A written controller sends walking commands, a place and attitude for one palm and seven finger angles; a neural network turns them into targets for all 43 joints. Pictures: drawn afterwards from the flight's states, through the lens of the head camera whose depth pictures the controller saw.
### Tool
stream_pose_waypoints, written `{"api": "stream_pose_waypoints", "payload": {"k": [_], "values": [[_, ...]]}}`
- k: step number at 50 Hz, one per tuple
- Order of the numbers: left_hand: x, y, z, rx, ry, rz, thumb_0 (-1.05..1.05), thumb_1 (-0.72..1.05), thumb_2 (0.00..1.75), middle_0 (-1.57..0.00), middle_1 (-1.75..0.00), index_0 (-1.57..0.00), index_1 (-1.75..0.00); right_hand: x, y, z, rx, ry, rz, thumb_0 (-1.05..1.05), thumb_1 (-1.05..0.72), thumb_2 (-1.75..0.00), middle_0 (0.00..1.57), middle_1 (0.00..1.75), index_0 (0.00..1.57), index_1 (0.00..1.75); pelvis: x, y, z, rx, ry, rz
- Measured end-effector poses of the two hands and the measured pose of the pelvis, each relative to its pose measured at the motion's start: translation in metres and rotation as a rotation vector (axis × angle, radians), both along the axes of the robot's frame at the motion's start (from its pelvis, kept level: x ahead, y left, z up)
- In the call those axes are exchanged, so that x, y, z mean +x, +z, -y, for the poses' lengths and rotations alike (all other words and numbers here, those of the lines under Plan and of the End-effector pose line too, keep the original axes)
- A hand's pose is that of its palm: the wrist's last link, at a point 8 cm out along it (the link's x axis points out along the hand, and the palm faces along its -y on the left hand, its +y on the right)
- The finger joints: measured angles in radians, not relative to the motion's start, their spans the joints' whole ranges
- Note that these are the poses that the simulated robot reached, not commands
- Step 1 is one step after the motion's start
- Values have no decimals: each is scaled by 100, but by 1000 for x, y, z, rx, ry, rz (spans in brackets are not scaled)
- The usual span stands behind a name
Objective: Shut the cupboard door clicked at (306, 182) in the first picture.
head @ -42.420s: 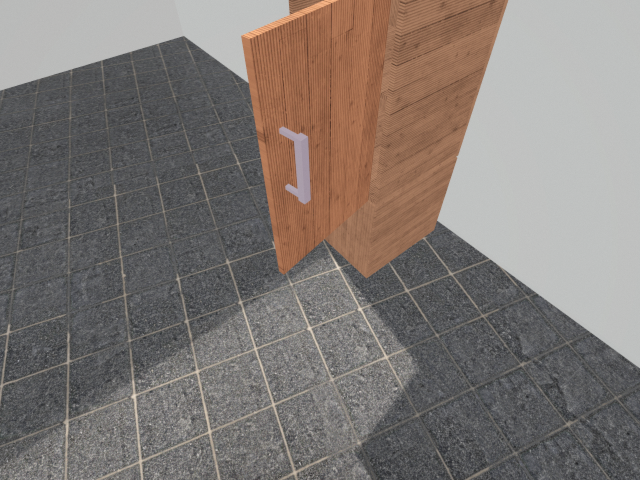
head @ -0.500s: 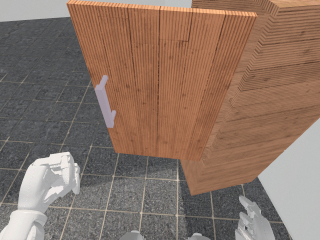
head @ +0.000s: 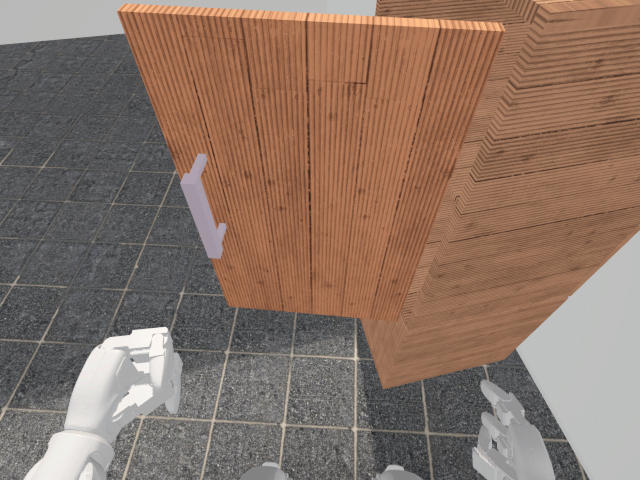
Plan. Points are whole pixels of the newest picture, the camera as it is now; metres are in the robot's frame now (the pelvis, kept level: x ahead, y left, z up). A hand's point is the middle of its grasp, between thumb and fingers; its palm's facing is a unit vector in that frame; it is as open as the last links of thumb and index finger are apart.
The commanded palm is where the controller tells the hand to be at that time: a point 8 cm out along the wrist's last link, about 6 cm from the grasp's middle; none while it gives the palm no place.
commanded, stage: bring the fist close to the handle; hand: left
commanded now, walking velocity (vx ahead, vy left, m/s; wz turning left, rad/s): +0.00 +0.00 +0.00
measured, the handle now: (208, 209) +0.45 +0.19 +0.07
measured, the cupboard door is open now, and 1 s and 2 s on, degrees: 71 71 63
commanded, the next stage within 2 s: push the door shut along its arc in 1.34 s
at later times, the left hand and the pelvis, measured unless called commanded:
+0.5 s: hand (176, 311) +0.29 +0.18 +0.08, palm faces -0.02 -1.00 -0.06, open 3.1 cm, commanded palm +0.27 +0.23 +0.07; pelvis +0.00 +0.00 +0.00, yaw +0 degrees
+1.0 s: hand (211, 267) +0.36 +0.16 +0.06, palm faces -0.06 -1.00 -0.02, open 3.1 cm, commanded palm +0.34 +0.22 +0.07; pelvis +0.00 +0.00 +0.01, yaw -1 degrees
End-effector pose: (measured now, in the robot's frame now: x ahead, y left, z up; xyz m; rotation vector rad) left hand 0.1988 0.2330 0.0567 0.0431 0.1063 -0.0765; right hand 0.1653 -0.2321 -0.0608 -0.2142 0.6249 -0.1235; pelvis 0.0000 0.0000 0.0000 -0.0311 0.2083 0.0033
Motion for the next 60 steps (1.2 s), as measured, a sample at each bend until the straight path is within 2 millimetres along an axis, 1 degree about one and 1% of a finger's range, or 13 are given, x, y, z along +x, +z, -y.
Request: {"api": "stream_pose_waypoints", "payload": {"k": [3, 7, 15, 23, 26, 30, 32, 34, 40, 43, 49, 55, 60], "values": [[4, 11, -7, 16, 36, 84, 2, 90, 90, -130, -150, -130, -150, 0, -1, 0, -10, 10, -4, 2, -90, -90, 20, 30, 20, 30, -1, -1, 1, -1, 3, -1], [18, 23, -12, 20, 68, 186, 2, 90, 90, -130, -150, -130, -150, -2, -7, 0, -13, 27, -19, 1, -90, -90, 20, 30, 20, 30, -3, -5, 2, -7, 12, -7], [45, 1, 13, -1, -44, 36, 2, 90, 90, -130, -150, -130, -150, -15, -11, 4, -2, -17, -54, 2, -90, -90, 20, 30, 20, 30, -2, -1, 0, 2, -1, -12], [66, 24, -4, 11, 68, 173, 2, 90, 90, -130, -150, -130, -150, -27, -12, 11, -14, -34, -103, 1, -90, -90, 20, 30, 20, 30, -1, 1, 2, 6, -5, -12], [72, 19, -2, 16, 42, 141, 2, 90, 90, -130, -150, -130, -150, -29, -14, 13, -11, -35, -119, 1, -90, -90, 20, 30, 20, 30, -1, 2, 1, 4, -2, -14], [81, 4, 10, 0, -12, 62, 2, 90, 90, -130, -150, -130, -150, -32, -16, 15, -15, -46, -134, 1, -90, -90, 20, 30, 20, 30, -2, 2, 0, 6, -3, -14], [88, 1, 13, -7, -15, 55, 2, 90, 90, -130, -150, -130, -150, -33, -16, 16, -20, -52, -142, 1, -90, -90, 20, 30, 20, 30, -3, 3, 0, 9, -6, -15], [96, 3, 12, -12, 1, 80, 2, 90, 90, -130, -150, -130, -150, -35, -17, 16, -24, -57, -151, 1, -90, -90, 20, 30, 20, 30, -4, 3, 1, 12, -9, -16], [121, 23, 5, -1, 44, 177, 2, 90, 90, -130, -150, -130, -150, -39, -20, 16, -13, -62, -180, 1, -91, -90, 20, 30, 20, 30, -4, 3, 2, 12, -12, -23], [130, 20, 6, 5, 25, 135, 2, 90, 90, -130, -150, -130, -150, -43, -22, 16, 0, -67, -201, 1, -91, -90, 20, 30, 20, 30, -3, 4, 1, 12, -12, -25], [143, 3, 14, -24, 16, 53, 2, 90, 90, -130, -150, -130, -150, -55, -25, 18, -4, -85, -252, 1, -91, -90, 20, 30, 20, 30, -3, 6, 1, 15, -17, -32], [150, 15, 14, -13, 39, 151, 2, 90, 90, -130, -150, -130, -150, -65, -26, 22, -8, -109, -287, 1, -91, -90, 20, 30, 20, 30, -1, 6, 2, 18, -27, -37], [147, 16, 12, 1, 25, 121, 2, 90, 90, -130, -150, -130, -150, -68, -26, 23, 11, -120, -300, 1, -91, -90, 20, 30, 20, 30, 1, 8, 1, 18, -30, -32]]}}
